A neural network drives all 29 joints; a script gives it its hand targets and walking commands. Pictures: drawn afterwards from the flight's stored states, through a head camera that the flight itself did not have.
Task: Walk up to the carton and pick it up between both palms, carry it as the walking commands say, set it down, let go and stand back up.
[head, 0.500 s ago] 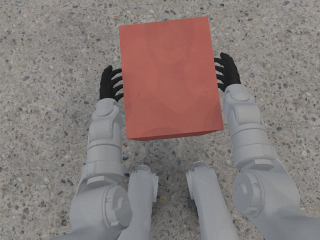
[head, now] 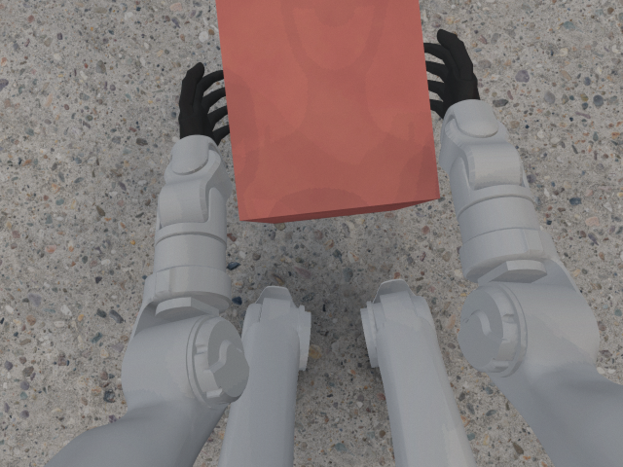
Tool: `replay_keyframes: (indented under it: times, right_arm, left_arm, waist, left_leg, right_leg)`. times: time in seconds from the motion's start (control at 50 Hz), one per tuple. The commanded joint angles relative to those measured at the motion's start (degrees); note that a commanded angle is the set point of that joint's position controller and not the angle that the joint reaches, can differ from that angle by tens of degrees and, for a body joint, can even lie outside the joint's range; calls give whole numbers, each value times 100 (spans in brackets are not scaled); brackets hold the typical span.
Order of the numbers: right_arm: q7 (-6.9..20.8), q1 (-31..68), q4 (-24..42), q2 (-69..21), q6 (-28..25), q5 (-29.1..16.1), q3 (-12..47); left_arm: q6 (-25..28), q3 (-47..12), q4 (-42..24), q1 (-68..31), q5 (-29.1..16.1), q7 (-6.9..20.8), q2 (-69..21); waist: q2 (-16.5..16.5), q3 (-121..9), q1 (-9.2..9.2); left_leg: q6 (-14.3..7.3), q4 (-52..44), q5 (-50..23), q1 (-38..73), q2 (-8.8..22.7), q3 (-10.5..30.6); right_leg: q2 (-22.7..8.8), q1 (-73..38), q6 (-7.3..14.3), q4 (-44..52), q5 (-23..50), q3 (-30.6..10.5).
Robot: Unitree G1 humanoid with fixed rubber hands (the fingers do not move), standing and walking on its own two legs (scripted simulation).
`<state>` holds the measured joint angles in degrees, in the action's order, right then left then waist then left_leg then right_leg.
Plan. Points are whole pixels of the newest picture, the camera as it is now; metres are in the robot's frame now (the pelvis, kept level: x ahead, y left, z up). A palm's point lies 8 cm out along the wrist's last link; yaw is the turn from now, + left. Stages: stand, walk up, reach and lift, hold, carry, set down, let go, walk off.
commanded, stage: set down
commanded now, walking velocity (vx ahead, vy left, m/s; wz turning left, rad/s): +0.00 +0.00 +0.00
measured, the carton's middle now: (325, 119) +0.53 -0.01 -0.18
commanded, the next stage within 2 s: none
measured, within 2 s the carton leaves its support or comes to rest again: rests again in 1.60 s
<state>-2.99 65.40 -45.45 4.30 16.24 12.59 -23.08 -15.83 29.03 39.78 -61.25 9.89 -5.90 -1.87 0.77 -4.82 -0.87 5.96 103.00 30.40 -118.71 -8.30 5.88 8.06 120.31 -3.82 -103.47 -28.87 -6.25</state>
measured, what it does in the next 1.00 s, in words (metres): lowers itself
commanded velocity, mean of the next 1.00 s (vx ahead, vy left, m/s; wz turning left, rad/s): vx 0.00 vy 0.00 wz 0.00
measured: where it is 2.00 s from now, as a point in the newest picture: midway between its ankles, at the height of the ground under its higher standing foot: (335, 370)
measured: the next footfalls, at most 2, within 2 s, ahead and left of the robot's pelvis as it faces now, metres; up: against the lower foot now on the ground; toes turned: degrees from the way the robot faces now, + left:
none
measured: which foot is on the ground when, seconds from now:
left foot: down 0.00-1.00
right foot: down 0.00-1.00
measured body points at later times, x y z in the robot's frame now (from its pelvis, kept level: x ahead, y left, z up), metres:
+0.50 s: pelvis +0.00 +0.00 -0.05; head +0.34 -0.02 +0.23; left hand +0.53 +0.14 -0.20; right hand +0.55 -0.16 -0.20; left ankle +0.10 +0.14 -0.44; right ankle +0.11 -0.12 -0.44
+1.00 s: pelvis +0.01 +0.00 -0.08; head +0.37 -0.01 +0.18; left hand +0.54 +0.14 -0.25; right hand +0.56 -0.16 -0.25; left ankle +0.10 +0.14 -0.44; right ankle +0.11 -0.12 -0.44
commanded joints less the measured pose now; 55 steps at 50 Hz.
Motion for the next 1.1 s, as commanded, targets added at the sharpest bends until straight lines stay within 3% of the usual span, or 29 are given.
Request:
replay_keyframes:
  times: [0.0,0.66,0.8,0.86,1.08]
  right_arm:
    - [1197,3267,-186,-5538,-111,-662,2502]
    - [1216,4278,-412,-4656,-376,-1229,2734]
    - [1246,4423,-394,-4461,-506,-1415,2760]
    - [1235,4369,-431,-4460,-547,-1448,2800]
    - [1367,4280,-723,-4357,-551,-1291,2563]
  left_arm:
    - [152,-2911,38,-4081,-671,1252,-5143]
    - [440,-3152,45,-5105,-1171,1143,-4415]
    - [546,-3380,-90,-5317,-1314,1084,-4387]
    - [589,-3505,-147,-5320,-1427,1054,-4432]
    - [591,-3054,298,-5096,-1198,1079,-4256]
  waist:
    - [-344,-6143,4]
    - [-306,-5688,53]
    - [53,-5644,111]
    - [66,-5642,195]
    - [-36,-4722,123]
  left_leg:
    - [-187,-642,-1347,2765,-280,-1189]
    - [-178,754,-1691,2278,-159,-1236]
    - [-142,977,-2015,2428,-148,-1223]
    - [-127,1026,-2174,2466,-153,-1185]
    - [-215,1062,-1831,2054,-162,-1166]
  right_leg:
    - [184,-3707,180,847,1447,999]
    - [48,-2893,179,-604,1759,1053]
    - [61,-2786,264,-864,2059,1029]
    - [61,-2803,272,-944,2202,1052]
    - [22,-2200,298,-993,1796,1012]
